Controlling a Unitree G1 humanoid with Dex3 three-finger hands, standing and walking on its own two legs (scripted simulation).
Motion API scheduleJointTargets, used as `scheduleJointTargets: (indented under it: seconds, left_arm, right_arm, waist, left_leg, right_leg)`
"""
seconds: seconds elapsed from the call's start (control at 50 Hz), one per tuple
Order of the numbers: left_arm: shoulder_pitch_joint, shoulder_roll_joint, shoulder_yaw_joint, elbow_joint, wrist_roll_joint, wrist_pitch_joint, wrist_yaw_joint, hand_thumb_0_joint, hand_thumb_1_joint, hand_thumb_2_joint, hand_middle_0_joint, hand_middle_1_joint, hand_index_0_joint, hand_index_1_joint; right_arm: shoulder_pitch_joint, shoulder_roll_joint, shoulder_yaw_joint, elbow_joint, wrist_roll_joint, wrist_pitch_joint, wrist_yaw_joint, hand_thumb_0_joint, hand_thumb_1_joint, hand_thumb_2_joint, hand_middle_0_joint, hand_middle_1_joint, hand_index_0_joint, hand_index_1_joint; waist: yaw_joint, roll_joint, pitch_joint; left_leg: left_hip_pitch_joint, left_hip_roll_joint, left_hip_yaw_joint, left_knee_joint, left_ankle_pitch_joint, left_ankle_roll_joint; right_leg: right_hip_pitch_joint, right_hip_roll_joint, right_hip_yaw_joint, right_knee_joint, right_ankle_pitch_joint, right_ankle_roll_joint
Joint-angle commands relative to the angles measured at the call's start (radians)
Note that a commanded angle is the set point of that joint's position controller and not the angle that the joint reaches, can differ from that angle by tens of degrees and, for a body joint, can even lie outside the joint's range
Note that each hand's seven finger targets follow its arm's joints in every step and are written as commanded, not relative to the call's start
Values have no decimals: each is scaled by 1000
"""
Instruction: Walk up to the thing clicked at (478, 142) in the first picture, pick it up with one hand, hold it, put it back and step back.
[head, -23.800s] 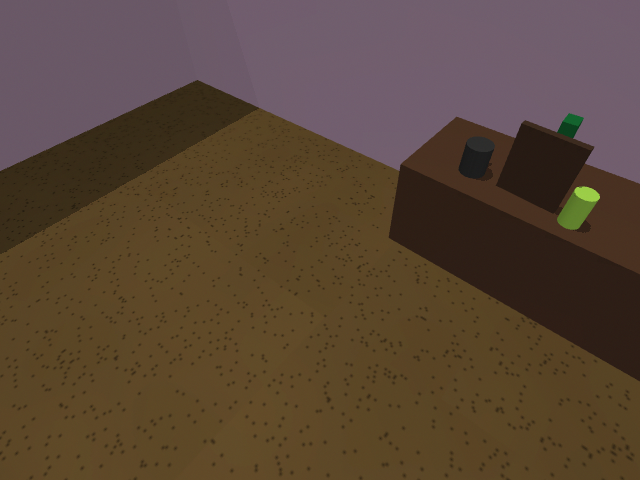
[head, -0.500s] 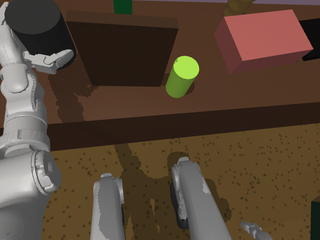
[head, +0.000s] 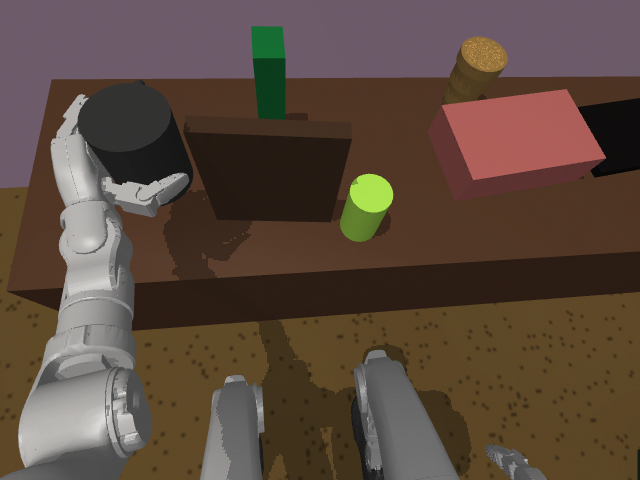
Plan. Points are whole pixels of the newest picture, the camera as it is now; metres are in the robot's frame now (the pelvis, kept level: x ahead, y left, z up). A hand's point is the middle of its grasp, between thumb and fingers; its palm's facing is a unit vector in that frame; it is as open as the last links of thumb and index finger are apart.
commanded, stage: lift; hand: left
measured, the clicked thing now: (143, 137) +0.53 +0.18 +0.03
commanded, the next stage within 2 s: hold in 1.24 s
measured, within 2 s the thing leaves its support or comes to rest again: neither
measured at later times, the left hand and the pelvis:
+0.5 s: hand (95, 172) +0.43 +0.18 +0.12, palm faces +0.22 -0.98 -0.01, open 11.9 cm; pelvis +0.02 +0.00 +0.09, yaw +1 degrees
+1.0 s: hand (72, 157) +0.41 +0.18 +0.17, palm faces +0.20 -0.98 -0.01, open 11.9 cm; pelvis +0.04 +0.00 +0.12, yaw +1 degrees
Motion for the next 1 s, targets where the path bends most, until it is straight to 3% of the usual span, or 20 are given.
scheduleJointTargets:
  seconds: [0.0,0.04,0.14,0.18,0.26,0.28,0.32,0.42,0.44,0.46,0.52,0.54,0.56,0.6,0.66,0.72,0.8,0.84,0.94,0.98]
  left_arm:
    - [-243,170,11,-203,-22,-83,5,0,155,1246,-1219,-1392,-1252,-1380]
    - [-339,144,-36,-378,-28,-108,9,0,167,1256,-1230,-1398,-1262,-1386]
    - [-115,118,-47,-317,-34,-95,9,0,165,1265,-1241,-1405,-1273,-1394]
    - [-238,105,-87,-520,-45,-111,14,0,174,1280,-1256,-1417,-1284,-1409]
    - [-27,86,-50,-307,-50,-71,24,0,116,1285,-1268,-1413,-1290,-1414]
    - [74,12,-96,-208,-45,-61,21,0,113,1288,-1258,-1416,-1283,-1413]
    - [-149,68,-92,-529,-59,-104,32,0,145,1283,-1276,-1418,-1299,-1416]
    - [102,-4,-128,-324,-49,-90,20,0,144,1301,-1269,-1423,-1292,-1422]
    - [-82,24,-141,-585,-64,-122,22,0,150,1285,-1283,-1420,-1305,-1419]
    - [-117,0,-166,-584,-67,-118,25,0,118,1278,-1288,-1425,-1309,-1425]
    - [123,35,-80,-370,-58,-88,35,0,93,1270,-1277,-1415,-1299,-1415]
    - [210,-4,-112,-323,-51,-86,35,0,117,1270,-1262,-1402,-1284,-1401]
    - [26,-1,-147,-555,-59,-119,35,0,139,1277,-1262,-1405,-1283,-1406]
    - [-50,-14,-180,-643,-63,-120,40,0,104,1255,-1258,-1405,-1285,-1400]
    - [171,1,-120,-432,-63,-88,35,0,79,1270,-1256,-1418,-1282,-1415]
    - [12,-34,-187,-649,-73,-104,33,0,91,1261,-1235,-1399,-1259,-1397]
    - [293,-18,-137,-389,-52,-55,29,0,72,1248,-1215,-1390,-1243,-1385]
    - [108,-33,-192,-630,-65,-80,18,0,59,1255,-1220,-1402,-1248,-1397]
    - [263,-12,-124,-520,-83,-63,14,0,77,1257,-1211,-1395,-1239,-1390]
    - [175,-37,-166,-645,-87,-73,17,0,82,1262,-1210,-1398,-1236,-1395]
  right_arm:
    - [159,-172,-77,-19,5,-19,-22,0,-913,-903,200,300,200,300]
    - [124,-160,-79,-52,6,-29,-23,0,-908,-902,199,300,200,300]
    - [110,-158,-79,-25,15,-30,-28,0,-914,-903,200,300,200,300]
    - [96,-155,-81,-60,17,-38,-33,0,-914,-903,199,300,200,300]
    - [89,-162,-87,-22,21,-40,-43,0,-915,-904,199,300,200,300]
    - [80,-143,-70,-4,19,-37,-40,0,-914,-903,199,300,200,300]
    - [65,-150,-82,-61,17,-49,-41,0,-917,-903,199,300,200,300]
    - [53,-131,-69,-41,16,-53,-41,0,-913,-903,199,300,200,300]
    - [35,-137,-78,-85,18,-61,-41,0,-917,-904,199,300,200,300]
    - [36,-117,-65,-83,19,-63,-43,0,-923,-904,199,300,200,300]
    - [38,-147,-85,-58,17,-58,-46,0,-924,-904,199,300,200,300]
    - [31,-131,-69,-55,16,-54,-41,0,-917,-903,199,300,200,300]
    - [18,-129,-75,-85,15,-59,-38,0,-917,-904,199,300,200,300]
    - [23,-109,-63,-98,17,-58,-43,0,-919,-903,199,300,200,300]
    - [31,-118,-70,-65,18,-56,-53,0,-926,-905,200,300,200,300]
    - [9,-110,-67,-102,20,-59,-49,0,-916,-903,199,300,200,300]
    - [25,-121,-77,-68,21,-56,-53,0,-918,-903,200,300,200,300]
    - [10,-107,-69,-99,22,-59,-47,0,-915,-902,199,300,200,300]
    - [14,-116,-77,-87,26,-58,-46,0,-914,-902,200,300,200,300]
    - [7,-112,-75,-102,26,-57,-46,0,-913,-902,199,300,200,300]
  waist:
    - [4,68,-532]
    - [10,84,-549]
    - [36,77,-472]
    - [34,111,-539]
    - [49,21,-367]
    - [39,9,-270]
    - [50,66,-427]
    - [57,-9,-294]
    - [67,29,-393]
    - [62,56,-421]
    - [88,5,-282]
    - [93,-1,-239]
    - [84,56,-319]
    - [78,80,-409]
    - [90,-19,-286]
    - [81,50,-350]
    - [101,-25,-206]
    - [91,30,-306]
    - [108,-5,-250]
    - [99,10,-275]
  left_leg:
    - [365,0,64,-266,296,56]
    - [411,-2,65,-306,255,54]
    - [516,0,64,-388,289,46]
    - [605,1,57,-418,315,39]
    - [591,3,58,-472,276,45]
    - [555,4,62,-492,256,48]
    - [649,0,61,-512,283,41]
    - [635,-6,79,-554,282,50]
    - [695,-6,78,-566,303,44]
    - [742,-8,79,-571,302,40]
    - [715,-4,72,-615,285,39]
    - [713,-2,71,-629,301,37]
    - [762,0,68,-635,317,30]
    - [827,-5,75,-632,358,28]
    - [768,-7,85,-647,365,40]
    - [854,-3,81,-666,390,30]
    - [799,-4,85,-698,383,37]
    - [862,-3,87,-700,433,29]
    - [864,-2,88,-722,457,30]
    - [907,-2,88,-731,473,27]
  right_leg:
    - [476,27,-42,-227,275,-79]
    - [505,26,-38,-266,238,-78]
    - [566,31,-42,-329,260,-78]
    - [607,30,-44,-355,281,-77]
    - [630,34,-46,-416,251,-70]
    - [610,35,-45,-439,237,-70]
    - [688,28,-42,-459,263,-68]
    - [740,30,-38,-513,272,-61]
    - [780,28,-40,-517,292,-62]
    - [791,25,-39,-523,291,-64]
    - [771,33,-55,-542,259,-64]
    - [761,35,-56,-546,273,-65]
    - [771,34,-56,-542,290,-68]
    - [839,32,-54,-552,327,-66]
    - [878,34,-49,-579,341,-59]
    - [880,32,-51,-592,361,-64]
    - [898,37,-56,-623,351,-59]
    - [939,35,-53,-623,392,-63]
    - [971,37,-54,-638,412,-61]
    - [982,35,-52,-648,428,-60]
